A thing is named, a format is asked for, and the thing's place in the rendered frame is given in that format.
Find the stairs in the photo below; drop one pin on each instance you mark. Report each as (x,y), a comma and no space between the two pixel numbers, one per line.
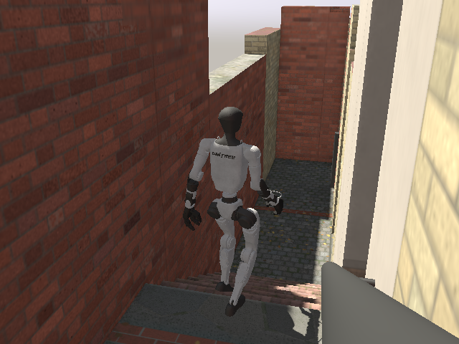
(279,291)

